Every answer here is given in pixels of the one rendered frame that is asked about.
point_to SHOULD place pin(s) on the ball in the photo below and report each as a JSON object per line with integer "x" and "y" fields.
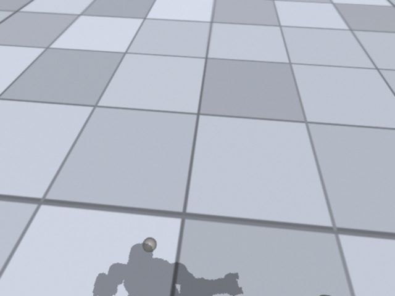
{"x": 149, "y": 244}

